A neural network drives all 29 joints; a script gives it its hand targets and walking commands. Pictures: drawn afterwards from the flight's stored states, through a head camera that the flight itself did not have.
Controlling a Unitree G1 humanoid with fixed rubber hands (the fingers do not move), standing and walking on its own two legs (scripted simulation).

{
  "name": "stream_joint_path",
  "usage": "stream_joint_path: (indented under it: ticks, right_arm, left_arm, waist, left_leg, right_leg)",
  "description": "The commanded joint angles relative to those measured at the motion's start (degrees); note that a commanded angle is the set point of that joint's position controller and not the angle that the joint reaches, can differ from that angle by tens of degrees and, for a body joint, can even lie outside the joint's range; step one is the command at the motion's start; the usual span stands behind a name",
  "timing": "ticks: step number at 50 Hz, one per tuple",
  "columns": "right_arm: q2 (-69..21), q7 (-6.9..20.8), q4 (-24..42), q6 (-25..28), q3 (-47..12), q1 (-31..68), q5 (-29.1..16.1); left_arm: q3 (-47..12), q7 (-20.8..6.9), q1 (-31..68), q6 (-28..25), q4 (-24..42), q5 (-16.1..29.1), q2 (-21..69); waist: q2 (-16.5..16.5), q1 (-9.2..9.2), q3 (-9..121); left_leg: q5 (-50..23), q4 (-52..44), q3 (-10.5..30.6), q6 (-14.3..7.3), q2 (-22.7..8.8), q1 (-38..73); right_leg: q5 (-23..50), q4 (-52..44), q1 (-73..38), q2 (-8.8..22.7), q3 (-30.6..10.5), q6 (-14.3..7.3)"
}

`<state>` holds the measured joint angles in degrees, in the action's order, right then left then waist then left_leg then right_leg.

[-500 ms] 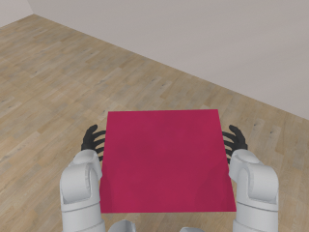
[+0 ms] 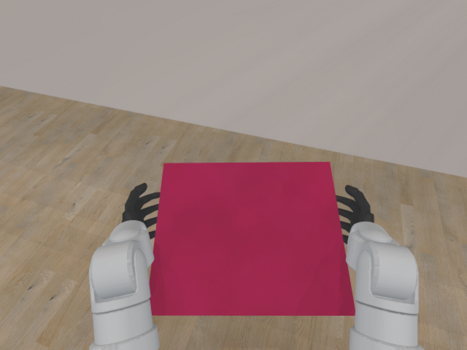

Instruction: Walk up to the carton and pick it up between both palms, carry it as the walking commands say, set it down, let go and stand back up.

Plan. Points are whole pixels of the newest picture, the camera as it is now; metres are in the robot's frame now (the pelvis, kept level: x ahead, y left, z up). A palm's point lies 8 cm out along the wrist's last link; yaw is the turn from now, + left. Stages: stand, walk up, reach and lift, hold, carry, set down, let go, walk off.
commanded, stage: carry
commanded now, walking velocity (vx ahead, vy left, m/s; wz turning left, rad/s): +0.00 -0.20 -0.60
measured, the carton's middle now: (246, 245) +0.29 +0.01 +0.00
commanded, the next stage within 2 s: none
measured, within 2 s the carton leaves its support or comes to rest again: neither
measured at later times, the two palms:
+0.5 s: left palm (251, 256) +0.23 +0.00 +0.09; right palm out of the picture +0.15 -0.34 +0.10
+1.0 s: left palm (448, 325) +0.14 -0.25 +0.08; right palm out of the picture -0.05 -0.54 +0.08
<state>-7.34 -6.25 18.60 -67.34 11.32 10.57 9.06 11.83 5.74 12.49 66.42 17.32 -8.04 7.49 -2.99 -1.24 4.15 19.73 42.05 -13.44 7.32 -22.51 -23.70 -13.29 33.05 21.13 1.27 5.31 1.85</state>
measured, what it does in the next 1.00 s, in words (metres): steps to the right, turning right: left foot, then right foot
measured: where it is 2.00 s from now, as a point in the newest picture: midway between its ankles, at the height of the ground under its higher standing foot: outside the picture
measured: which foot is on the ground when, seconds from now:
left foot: up 0.00-0.32, down 0.34-0.70, up 0.72-1.00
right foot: down 0.00-0.34, up 0.36-0.68, down 0.70-1.00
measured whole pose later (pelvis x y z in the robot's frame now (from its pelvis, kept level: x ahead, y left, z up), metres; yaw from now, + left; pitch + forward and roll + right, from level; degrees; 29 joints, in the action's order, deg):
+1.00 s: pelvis -0.18 -0.25 +0.00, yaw -32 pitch +4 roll -1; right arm -7.6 -8.2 20.7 -66.2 11.5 8.7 5.7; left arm 10.7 4.5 10.1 65.1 20.0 -9.4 7.8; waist 0.8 0.7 1.4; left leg 27.7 52.5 -7.7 2.4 -4.2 -29.6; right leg -9.2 33.1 27.6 -6.9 1.4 -5.7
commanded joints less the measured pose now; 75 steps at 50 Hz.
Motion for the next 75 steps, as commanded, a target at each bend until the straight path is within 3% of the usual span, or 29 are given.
stream_joint_path:
  ticks: [1,4,8,12,16,17,18,19,21,24,33,35,36,37,40,44,48,50,52,53,54,55,57,60,69,71,72,73,75]
  right_arm:
    - [-48.31,20.04,2.0,-0.87,-43.47,28.19,-25.4]
    - [-51.69,20.42,4.27,0.29,-46.48,32.77,-29.91]
    - [-50.96,20.28,6.49,0.83,-46.28,32.42,-30.75]
    - [-49.5,20.1,5.12,0.28,-45.09,28.12,-29.23]
    - [-48.53,20.27,2.62,0.35,-42.95,25.16,-27.76]
    - [-48.21,20.24,1.57,0.54,-41.84,23.99,-27.1]
    - [-49.35,20.21,-0.24,1.15,-40.84,22.3,-26.31]
    - [-50.11,20.24,0.08,0.87,-40.35,22.9,-26.24]
    - [-50.01,19.86,0.43,0.63,-40.74,24.72,-25.93]
    - [-49.33,19.37,1.54,0.54,-40.86,27.2,-26.39]
    - [-47.97,19.45,1.94,-0.85,-40.44,25.15,-25.04]
    - [-48.55,19.56,1.96,-0.78,-41.27,25.2,-24.4]
    - [-48.55,19.73,1.3,-0.96,-42.02,25.18,-24.13]
    - [-48.81,20.22,2.06,-0.77,-43.64,27.84,-25.35]
    - [-52.19,20.5,5.12,0.37,-46.76,33.22,-30.26]
    - [-51.18,20.3,7.47,0.83,-46.11,32.07,-30.79]
    - [-49.4,20.1,6.03,0.3,-44.84,27.58,-29.0]
    - [-48.62,20.21,4.93,0.19,-43.97,26.06,-28.24]
    - [-48.28,20.29,3.5,0.19,-42.82,24.66,-27.54]
    - [-48.22,20.29,2.32,0.38,-41.64,23.67,-27.01]
    - [-49.47,20.27,0.02,1.21,-40.33,21.88,-26.09]
    - [-50.17,20.34,0.18,0.81,-39.81,22.99,-25.97]
    - [-49.83,20.07,0.98,0.52,-40.52,24.73,-25.84]
    - [-49.07,19.53,1.76,0.37,-40.44,26.64,-26.06]
    - [-48.18,19.59,1.46,-1.0,-40.18,25.32,-24.63]
    - [-48.29,19.63,1.48,-0.96,-41.17,25.87,-23.99]
    - [-48.71,19.89,1.2,-1.22,-42.53,26.26,-24.45]
    - [-48.92,20.32,1.35,-0.81,-43.83,28.28,-25.6]
    - [-52.24,20.48,4.14,0.08,-46.35,32.3,-29.38]
  left_arm:
    - [-41.95,-20.21,20.23,1.56,-0.75,24.17,47.96]
    - [-41.89,-19.86,21.34,1.0,1.51,24.7,51.65]
    - [-42.38,-19.01,22.37,0.05,3.65,24.26,52.14]
    - [-43.83,-18.83,21.29,0.1,4.39,23.74,50.11]
    - [-45.89,-19.0,21.92,0.83,4.27,24.58,48.63]
    - [-46.57,-19.07,22.38,1.19,3.72,25.55,48.7]
    - [-46.72,-19.4,23.95,1.73,5.0,26.1,48.6]
    - [-46.0,-19.44,25.5,1.61,4.87,26.02,48.08]
    - [-45.45,-19.9,25.89,1.8,2.98,26.28,48.29]
    - [-45.92,-19.71,26.33,2.02,2.69,27.23,48.47]
    - [-44.25,-19.53,22.47,2.96,-0.32,25.73,49.6]
    - [-43.53,-19.89,20.57,2.59,-1.21,24.87,50.13]
    - [-42.62,-20.02,18.55,2.28,-2.21,23.93,48.75]
    - [-41.96,-20.17,20.13,1.46,-0.2,23.91,47.89]
    - [-42.05,-19.78,20.97,0.89,2.02,24.45,51.94]
    - [-42.62,-18.97,21.71,-0.08,4.39,23.83,52.55]
    - [-43.98,-18.84,20.51,0.0,5.14,23.21,50.32]
    - [-44.83,-18.99,20.66,0.38,5.31,23.37,49.48]
    - [-46.0,-19.07,21.3,0.92,5.08,24.16,48.87]
    - [-46.58,-19.15,21.78,1.3,4.43,25.13,48.87]
    - [-46.95,-19.45,24.09,1.78,5.81,25.84,48.62]
    - [-46.14,-19.55,25.88,1.53,5.88,25.77,48.27]
    - [-45.47,-20.02,25.47,1.76,3.29,25.83,48.59]
    - [-45.92,-19.77,25.85,2.1,2.73,26.81,48.58]
    - [-43.97,-19.68,22.96,2.89,-0.8,25.43,49.61]
    - [-43.24,-19.99,21.23,2.62,-1.67,24.58,49.82]
    - [-42.2,-20.16,18.96,2.02,-2.67,23.31,47.72]
    - [-42.09,-20.34,21.35,1.72,-0.1,24.28,48.63]
    - [-42.26,-20.05,20.78,1.29,0.61,24.28,51.59]
  waist:
    - [28.0,0.56,15.28]
    - [13.15,0.67,17.34]
    - [11.86,0.62,18.34]
    - [10.13,0.28,19.28]
    - [7.77,1.29,19.58]
    - [0.17,2.25,20.42]
    - [-21.58,2.3,17.36]
    - [-12.52,1.93,14.39]
    - [0.33,1.39,11.84]
    - [-4.7,1.26,10.09]
    - [-15.59,1.86,13.05]
    - [-1.16,0.33,14.92]
    - [18.45,0.19,15.81]
    - [27.68,0.59,16.92]
    - [13.38,0.64,18.31]
    - [11.91,0.55,19.22]
    - [10.29,0.22,19.78]
    - [9.71,0.3,19.51]
    - [8.74,1.38,19.44]
    - [-0.68,2.21,19.89]
    - [-22.53,2.43,16.45]
    - [-12.2,1.81,12.88]
    - [0.23,1.36,10.01]
    - [-5.25,1.19,9.3]
    - [-15.55,1.64,12.85]
    - [1.93,-0.14,15.19]
    - [26.01,0.05,15.63]
    - [25.58,0.29,17.64]
    - [15.34,0.38,17.69]
  left_leg:
    - [25.62,25.11,3.11,0.74,11.99,-17.9]
    - [14.43,29.18,8.97,-0.69,11.49,-16.94]
    - [7.31,22.74,7.67,-2.78,14.38,-12.1]
    - [7.31,11.63,8.28,-5.72,17.16,-6.18]
    - [1.84,-12.34,6.62,-7.34,18.62,15.01]
    - [-0.66,-24.07,16.56,-9.27,8.22,27.36]
    - [-14.68,-26.64,36.9,-18.77,-15.15,28.53]
    - [-23.61,-24.55,33.08,-21.61,-15.2,21.58]
    - [-21.8,-23.05,20.53,-17.4,-7.27,13.44]
    - [-23.18,-20.25,7.85,-11.57,-0.88,14.38]
    - [-30.5,-12.03,1.18,-6.56,-4.16,16.2]
    - [-19.07,6.01,-1.53,-2.68,0.28,6.74]
    - [20.93,18.9,-1.66,0.5,8.38,-10.86]
    - [26.76,26.29,3.69,1.17,11.33,-17.43]
    - [15.2,29.07,9.03,-0.47,10.98,-16.81]
    - [7.78,22.55,7.88,-2.65,13.98,-11.47]
    - [7.88,11.76,8.35,-5.42,16.81,-5.51]
    - [7.88,4.01,8.0,-6.23,18.65,0.9]
    - [3.1,-13.81,5.67,-7.1,18.79,17.29]
    - [0.21,-25.29,16.43,-9.07,7.67,29.16]
    - [-6.91,-28.59,37.18,-18.26,-15.54,26.35]
    - [-15.59,-26.18,32.65,-20.39,-15.35,18.98]
    - [-17.9,-23.77,19.11,-15.93,-7.02,12.05]
    - [-24.26,-20.13,6.91,-10.86,-1.04,14.78]
    - [-29.91,-11.51,0.87,-5.79,-4.21,16.25]
    - [-11.55,8.7,-1.26,-1.88,0.73,3.93]
    - [25.52,21.02,-2.98,2.04,10.81,-15.93]
    - [27.17,28.83,5.29,1.39,10.78,-17.29]
    - [20.03,29.58,8.33,0.1,10.91,-17.48]
  right_leg:
    - [51.91,-6.72,-19.39,17.42,-24.82,-12.97]
    - [38.35,-3.28,-17.91,10.63,-13.8,-11.12]
    - [22.23,-7.02,-12.63,9.67,-15.95,-13.36]
    - [20.83,-9.55,-11.41,11.09,-22.9,-14.66]
    - [18.63,-8.93,-0.61,5.98,-19.39,-8.11]
    - [5.62,0.23,9.69,1.94,-15.09,-4.06]
    - [-19.0,21.73,25.39,-6.96,-2.97,-0.87]
    - [-17.33,33.67,25.67,-0.38,-7.74,-1.25]
    - [-7.85,41.76,20.28,1.25,-9.32,0.31]
    - [-3.69,34.18,18.75,0.77,-4.26,3.02]
    - [-5.19,-1.28,-0.16,-2.24,4.86,1.09]
    - [6.35,-12.34,-12.51,0.19,-1.88,-0.69]
    - [36.88,-10.19,-20.3,15.87,-22.8,-6.59]
    - [58.61,-4.85,-20.75,17.51,-24.45,-13.68]
    - [41.76,-2.52,-18.83,10.46,-14.01,-11.14]
    - [22.75,-6.88,-12.73,9.66,-16.51,-13.65]
    - [19.86,-9.92,-11.2,10.92,-23.64,-14.35]
    - [20.72,-10.88,-8.72,9.81,-24.35,-12.56]
    - [16.75,-11.22,0.14,4.89,-18.84,-5.92]
    - [1.76,-0.84,10.31,0.71,-14.59,-2.29]
    - [-18.57,22.09,24.91,-7.23,-3.05,-0.51]
    - [-16.07,33.38,24.61,-0.27,-8.43,-1.13]
    - [-6.64,41.04,19.78,0.86,-9.46,-0.09]
    - [-3.28,33.34,18.47,0.42,-4.34,2.63]
    - [-4.62,-2.23,-0.59,-2.1,4.35,0.6]
    - [11.61,-11.55,-14.22,2.45,-4.94,-1.52]
    - [47.19,-8.85,-21.28,18.95,-27.92,-9.65]
    - [61.78,-3.15,-20.86,16.68,-23.2,-14.6]
    - [47.78,-1.78,-18.68,11.73,-15.29,-11.8]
